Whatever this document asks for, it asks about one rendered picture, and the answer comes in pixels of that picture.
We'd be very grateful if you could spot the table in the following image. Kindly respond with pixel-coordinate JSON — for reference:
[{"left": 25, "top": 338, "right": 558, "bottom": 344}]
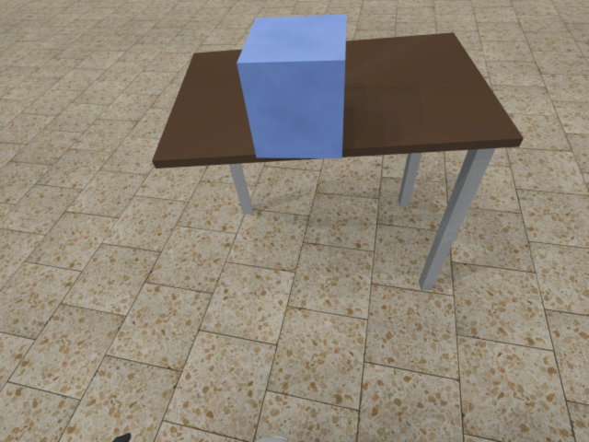
[{"left": 152, "top": 32, "right": 524, "bottom": 290}]

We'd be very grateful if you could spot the carton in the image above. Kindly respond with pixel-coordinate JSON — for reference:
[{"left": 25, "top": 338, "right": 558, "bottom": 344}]
[{"left": 237, "top": 14, "right": 347, "bottom": 158}]

